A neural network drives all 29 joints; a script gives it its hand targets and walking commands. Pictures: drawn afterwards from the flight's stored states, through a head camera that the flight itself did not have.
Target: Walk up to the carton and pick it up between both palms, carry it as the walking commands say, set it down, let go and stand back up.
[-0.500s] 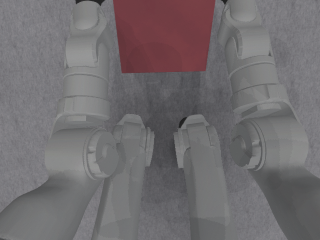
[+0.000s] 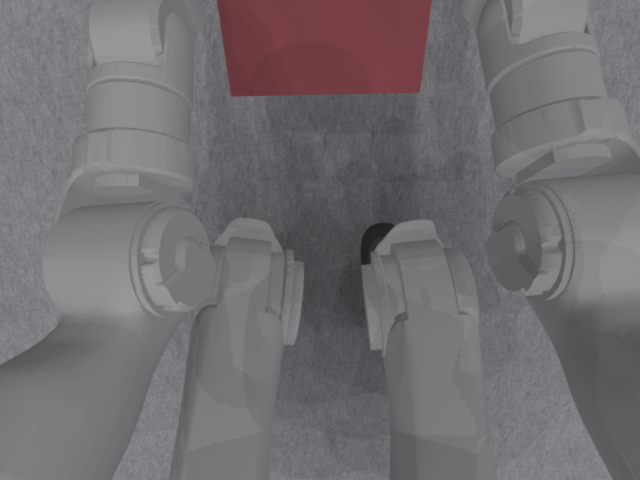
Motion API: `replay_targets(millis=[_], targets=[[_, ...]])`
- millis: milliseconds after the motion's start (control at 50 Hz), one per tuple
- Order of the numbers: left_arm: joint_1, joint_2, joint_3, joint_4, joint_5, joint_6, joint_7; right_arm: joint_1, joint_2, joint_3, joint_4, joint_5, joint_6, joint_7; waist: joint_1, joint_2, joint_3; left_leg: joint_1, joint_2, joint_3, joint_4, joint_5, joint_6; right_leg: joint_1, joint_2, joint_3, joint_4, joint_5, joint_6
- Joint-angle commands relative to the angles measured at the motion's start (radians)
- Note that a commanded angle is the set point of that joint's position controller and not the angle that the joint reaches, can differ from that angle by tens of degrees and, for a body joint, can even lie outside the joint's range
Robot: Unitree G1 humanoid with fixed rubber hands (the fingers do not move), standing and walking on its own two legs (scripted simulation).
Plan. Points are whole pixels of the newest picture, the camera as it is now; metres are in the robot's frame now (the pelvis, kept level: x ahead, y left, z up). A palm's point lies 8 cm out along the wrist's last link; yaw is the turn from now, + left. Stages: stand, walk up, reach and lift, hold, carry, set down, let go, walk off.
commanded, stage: set down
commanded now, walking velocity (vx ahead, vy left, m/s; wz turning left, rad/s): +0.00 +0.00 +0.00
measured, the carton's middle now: out of the picture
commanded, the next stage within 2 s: none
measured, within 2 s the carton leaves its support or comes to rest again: rests again in 1.38 s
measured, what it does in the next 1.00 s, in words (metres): stands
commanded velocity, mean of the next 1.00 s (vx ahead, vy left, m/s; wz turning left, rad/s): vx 0.00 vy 0.00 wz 0.00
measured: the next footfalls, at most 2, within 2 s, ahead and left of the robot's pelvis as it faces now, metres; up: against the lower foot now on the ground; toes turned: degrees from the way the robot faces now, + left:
none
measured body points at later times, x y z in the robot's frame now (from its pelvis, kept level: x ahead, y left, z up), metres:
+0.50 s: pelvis +0.02 +0.01 -0.01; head +0.39 -0.02 +0.24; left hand +0.58 +0.13 -0.17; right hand +0.59 -0.14 -0.18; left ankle +0.13 +0.13 -0.36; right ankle +0.12 -0.11 -0.36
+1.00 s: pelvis +0.03 +0.01 -0.02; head +0.40 -0.02 +0.23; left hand +0.59 +0.13 -0.18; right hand +0.59 -0.14 -0.19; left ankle +0.13 +0.13 -0.36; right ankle +0.12 -0.11 -0.36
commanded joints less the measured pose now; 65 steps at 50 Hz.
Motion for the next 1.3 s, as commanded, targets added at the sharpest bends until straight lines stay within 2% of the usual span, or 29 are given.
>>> replay_targets(millis=[0,40,60,80,140,200,280,300,320,340,380,560,640,660,720,820,840,860,880,920,940,960,980,1000,1060,1140,1200,1260,1280], targets=[[-0.571,-0.966,-0.449,-0.027,-0.108,-0.014,-0.287,-0.529,0.940,0.258,-0.122,0.078,-0.053,0.273,0.010,0.046,-1.481,0.464,0.005,0.124,-0.108,0.265,0.079,0.606,0.006,-0.087,-0.150,0.312,-0.027],[-0.570,-0.999,-0.488,-0.075,-0.129,-0.020,-0.284,-0.503,0.950,0.266,-0.144,0.088,-0.060,0.277,-0.012,0.085,-1.544,0.517,0.001,0.119,-0.092,0.339,0.069,0.620,0.010,-0.087,-0.137,0.385,-0.033],[-0.585,-1.007,-0.515,-0.099,-0.149,-0.025,-0.281,-0.488,0.951,0.272,-0.142,0.092,-0.062,0.278,-0.035,0.086,-1.577,0.537,0.000,0.112,-0.085,0.368,0.066,0.633,0.010,-0.092,-0.128,0.413,-0.035],[-0.579,-0.997,-0.529,-0.114,-0.155,-0.026,-0.279,-0.459,0.954,0.271,-0.124,0.091,-0.059,0.279,-0.042,0.088,-1.574,0.541,0.004,0.108,-0.083,0.372,0.063,0.624,0.008,-0.093,-0.122,0.418,-0.037],[-0.522,-1.005,-0.535,-0.066,-0.152,-0.015,-0.277,-0.423,0.965,0.270,-0.075,0.075,-0.048,0.298,-0.041,0.065,-1.463,0.506,-0.002,0.100,-0.096,0.324,0.071,0.582,0.006,-0.095,-0.122,0.355,-0.035],[-0.501,-1.029,-0.530,-0.053,-0.146,-0.013,-0.277,-0.384,0.961,0.267,-0.073,0.055,-0.045,0.315,-0.059,0.056,-1.390,0.482,-0.009,0.090,-0.092,0.311,0.073,0.547,0.004,-0.100,-0.113,0.335,-0.035],[-0.480,-1.003,-0.540,-0.083,-0.161,-0.032,-0.263,-0.357,0.975,0.292,-0.117,0.067,-0.052,0.321,-0.045,0.039,-1.393,0.495,-0.016,0.081,-0.073,0.390,0.076,0.547,0.003,-0.097,-0.098,0.405,-0.033],[-0.463,-1.006,-0.541,-0.064,-0.160,-0.033,-0.260,-0.334,0.967,0.286,-0.110,0.060,-0.055,0.323,-0.059,0.042,-1.364,0.484,-0.019,0.079,-0.073,0.386,0.078,0.523,0.004,-0.097,-0.099,0.399,-0.033],[-0.447,-1.009,-0.533,-0.049,-0.151,-0.035,-0.261,-0.341,0.967,0.288,-0.113,0.062,-0.058,0.323,-0.043,0.048,-1.335,0.468,-0.020,0.078,-0.074,0.381,0.080,0.506,0.001,-0.093,-0.098,0.389,-0.032],[-0.451,-1.009,-0.530,-0.042,-0.151,-0.037,-0.258,-0.323,0.968,0.281,-0.103,0.056,-0.059,0.323,-0.050,0.045,-1.315,0.455,-0.020,0.076,-0.075,0.376,0.078,0.490,0.001,-0.089,-0.103,0.383,-0.035],[-0.441,-0.995,-0.514,-0.030,-0.141,-0.044,-0.257,-0.313,0.954,0.269,-0.095,0.047,-0.062,0.324,-0.040,0.056,-1.278,0.432,-0.025,0.078,-0.084,0.361,0.077,0.468,-0.001,-0.089,-0.105,0.365,-0.034],[-0.402,-0.953,-0.451,0.037,-0.114,-0.058,-0.262,-0.269,0.909,0.223,-0.061,-0.011,-0.064,0.319,-0.056,0.033,-1.182,0.338,-0.029,0.084,-0.079,0.313,0.074,0.452,-0.002,-0.071,-0.118,0.342,-0.035],[-0.386,-0.928,-0.430,0.053,-0.098,-0.060,-0.267,-0.247,0.904,0.203,-0.040,-0.023,-0.064,0.322,-0.043,0.050,-1.149,0.313,-0.030,0.091,-0.078,0.298,0.072,0.441,-0.003,-0.063,-0.119,0.331,-0.038],[-0.371,-0.924,-0.418,0.064,-0.096,-0.061,-0.269,-0.244,0.900,0.202,-0.039,-0.026,-0.063,0.322,-0.039,0.037,-1.131,0.296,-0.031,0.092,-0.076,0.296,0.074,0.437,-0.001,-0.060,-0.123,0.331,-0.038],[-0.369,-0.913,-0.410,0.063,-0.099,-0.066,-0.273,-0.226,0.900,0.189,-0.026,-0.038,-0.064,0.322,-0.051,0.020,-1.124,0.274,-0.031,0.090,-0.072,0.291,0.077,0.439,-0.002,-0.060,-0.117,0.341,-0.038],[-0.345,-0.893,-0.392,0.095,-0.084,-0.062,-0.276,-0.208,0.878,0.172,-0.004,-0.055,-0.062,0.326,-0.041,0.042,-1.069,0.256,-0.031,0.091,-0.071,0.274,0.075,0.416,-0.006,-0.053,-0.114,0.318,-0.040],[-0.340,-0.901,-0.387,0.097,-0.083,-0.059,-0.278,-0.205,0.876,0.168,-0.003,-0.061,-0.061,0.328,-0.048,0.036,-1.066,0.261,-0.031,0.088,-0.071,0.277,0.077,0.411,-0.005,-0.056,-0.117,0.314,-0.040],[-0.349,-0.882,-0.388,0.085,-0.081,-0.064,-0.277,-0.193,0.878,0.168,0.008,-0.059,-0.059,0.329,-0.039,0.033,-1.056,0.254,-0.032,0.095,-0.068,0.271,0.073,0.414,-0.005,-0.052,-0.117,0.314,-0.041],[-0.336,-0.896,-0.388,0.100,-0.081,-0.060,-0.279,-0.205,0.867,0.165,-0.001,-0.062,-0.062,0.330,-0.051,0.033,-1.053,0.256,-0.030,0.088,-0.070,0.273,0.076,0.414,-0.006,-0.055,-0.115,0.313,-0.040],[-0.324,-0.887,-0.377,0.105,-0.077,-0.060,-0.281,-0.190,0.869,0.164,0.013,-0.064,-0.058,0.335,-0.042,0.031,-1.034,0.251,-0.031,0.088,-0.074,0.261,0.076,0.410,-0.005,-0.055,-0.115,0.304,-0.042],[-0.321,-0.887,-0.377,0.107,-0.079,-0.060,-0.281,-0.173,0.865,0.158,0.023,-0.073,-0.057,0.335,-0.053,0.030,-1.031,0.246,-0.030,0.089,-0.066,0.268,0.075,0.399,-0.007,-0.055,-0.113,0.308,-0.042],[-0.319,-0.882,-0.379,0.106,-0.080,-0.061,-0.281,-0.167,0.877,0.160,0.026,-0.073,-0.056,0.337,-0.045,0.023,-1.035,0.249,-0.034,0.088,-0.067,0.271,0.077,0.404,-0.007,-0.059,-0.109,0.309,-0.041],[-0.310,-0.888,-0.380,0.114,-0.075,-0.058,-0.282,-0.154,0.870,0.155,0.031,-0.076,-0.056,0.338,-0.054,0.028,-1.025,0.251,-0.031,0.085,-0.071,0.272,0.074,0.403,-0.005,-0.060,-0.110,0.314,-0.042],[-0.305,-0.879,-0.378,0.116,-0.074,-0.059,-0.283,-0.164,0.874,0.158,0.024,-0.072,-0.056,0.340,-0.034,0.038,-1.010,0.241,-0.033,0.088,-0.068,0.271,0.075,0.393,-0.006,-0.047,-0.112,0.310,-0.046],[-0.282,-0.879,-0.373,0.130,-0.069,-0.059,-0.285,-0.156,0.869,0.159,0.028,-0.076,-0.057,0.343,-0.036,0.039,-0.998,0.242,-0.035,0.088,-0.061,0.279,0.077,0.394,-0.009,-0.049,-0.106,0.317,-0.043],[-0.267,-0.884,-0.385,0.128,-0.077,-0.060,-0.288,-0.119,0.863,0.155,0.043,-0.088,-0.055,0.345,-0.057,0.030,-0.992,0.244,-0.032,0.080,-0.053,0.299,0.073,0.388,-0.009,-0.051,-0.100,0.333,-0.043],[-0.247,-0.890,-0.389,0.136,-0.075,-0.061,-0.288,-0.104,0.856,0.158,0.040,-0.086,-0.059,0.349,-0.053,0.042,-0.977,0.255,-0.033,0.078,-0.051,0.300,0.072,0.374,-0.007,-0.055,-0.090,0.325,-0.044],[-0.233,-0.883,-0.382,0.141,-0.067,-0.065,-0.284,-0.117,0.869,0.169,0.030,-0.076,-0.062,0.354,-0.028,0.043,-0.975,0.264,-0.036,0.081,-0.044,0.320,0.076,0.360,-0.009,-0.049,-0.086,0.333,-0.043],[-0.249,-0.889,-0.388,0.127,-0.077,-0.069,-0.285,-0.105,0.870,0.171,0.032,-0.076,-0.064,0.353,-0.045,0.032,-0.986,0.259,-0.033,0.079,-0.039,0.321,0.074,0.378,-0.007,-0.051,-0.088,0.339,-0.044]])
